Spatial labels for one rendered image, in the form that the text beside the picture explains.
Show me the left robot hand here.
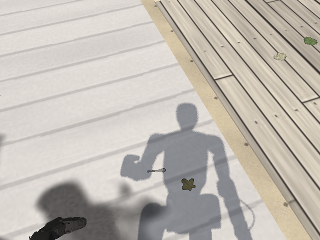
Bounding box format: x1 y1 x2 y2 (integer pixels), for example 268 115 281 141
29 217 87 240

